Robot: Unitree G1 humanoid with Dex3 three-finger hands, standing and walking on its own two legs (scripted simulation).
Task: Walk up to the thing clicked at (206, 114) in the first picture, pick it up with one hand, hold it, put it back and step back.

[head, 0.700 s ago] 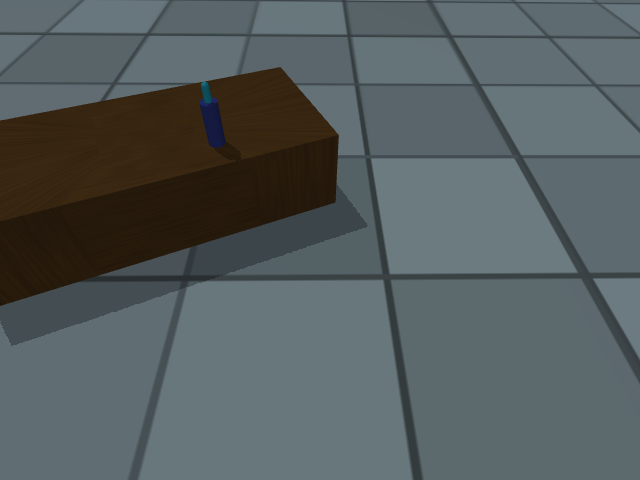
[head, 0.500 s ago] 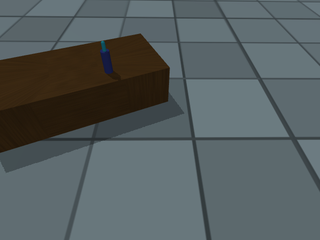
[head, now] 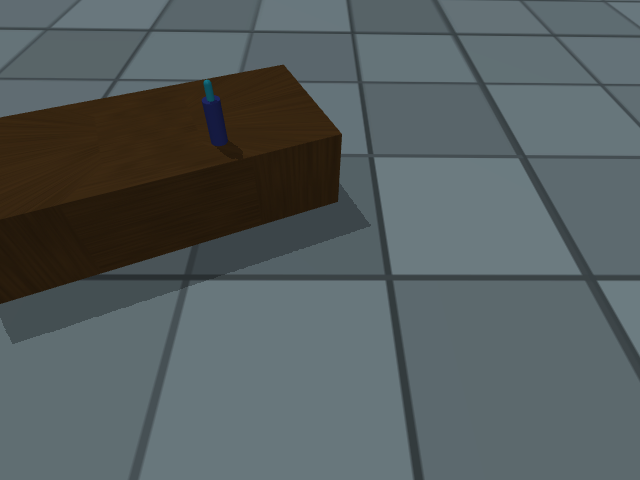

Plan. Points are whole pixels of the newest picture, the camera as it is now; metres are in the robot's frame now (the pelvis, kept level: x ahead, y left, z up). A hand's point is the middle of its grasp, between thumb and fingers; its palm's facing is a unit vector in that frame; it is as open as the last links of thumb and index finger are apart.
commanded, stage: stand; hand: right
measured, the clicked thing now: (213, 112) +1.36 +0.39 -0.30
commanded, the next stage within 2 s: walk up in 0.42 s
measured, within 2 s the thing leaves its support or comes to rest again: neither
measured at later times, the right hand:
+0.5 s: hand out of the picture +0.08 -0.25 -0.16, palm faces -0.07 +0.94 -0.33, open 7.4 cm
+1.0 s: hand (420, 426) +0.25 -0.14 -0.14, palm faces -0.23 +0.90 -0.36, open 7.4 cm
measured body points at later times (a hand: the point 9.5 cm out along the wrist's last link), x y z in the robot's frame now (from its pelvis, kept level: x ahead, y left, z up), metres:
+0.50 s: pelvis +0.00 +0.00 +0.00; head +0.01 +0.00 +0.44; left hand +0.07 +0.31 -0.13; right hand +0.09 -0.30 -0.13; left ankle -0.01 +0.12 -0.74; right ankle -0.01 -0.12 -0.75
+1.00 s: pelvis +0.16 +0.12 -0.01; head +0.17 +0.14 +0.44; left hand +0.17 +0.46 -0.13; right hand +0.26 -0.18 -0.12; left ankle +0.13 +0.23 -0.75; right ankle +0.24 -0.01 -0.70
